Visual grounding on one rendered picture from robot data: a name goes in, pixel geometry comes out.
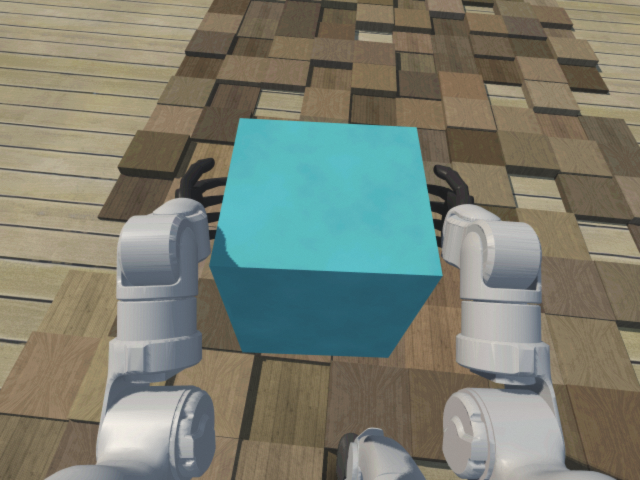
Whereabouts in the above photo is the robot right hand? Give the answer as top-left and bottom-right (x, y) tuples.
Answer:
(427, 165), (474, 248)

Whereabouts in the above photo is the right robot forearm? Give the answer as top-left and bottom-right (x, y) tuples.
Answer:
(441, 204), (565, 461)

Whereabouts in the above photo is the robot left hand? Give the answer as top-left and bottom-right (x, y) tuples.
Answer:
(175, 158), (227, 240)

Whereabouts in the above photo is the left robot forearm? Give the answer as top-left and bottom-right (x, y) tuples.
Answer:
(96, 198), (211, 460)

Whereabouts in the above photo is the left robot upper arm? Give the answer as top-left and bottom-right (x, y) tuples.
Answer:
(44, 385), (216, 480)

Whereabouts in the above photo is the right robot thigh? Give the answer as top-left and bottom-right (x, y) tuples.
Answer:
(348, 435), (426, 480)

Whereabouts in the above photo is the right robot upper arm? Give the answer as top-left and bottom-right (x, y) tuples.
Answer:
(442, 388), (616, 480)

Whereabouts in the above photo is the carton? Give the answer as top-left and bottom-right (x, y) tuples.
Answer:
(209, 118), (443, 358)

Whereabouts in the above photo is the robot right foot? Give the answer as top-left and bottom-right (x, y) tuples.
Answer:
(336, 433), (358, 480)

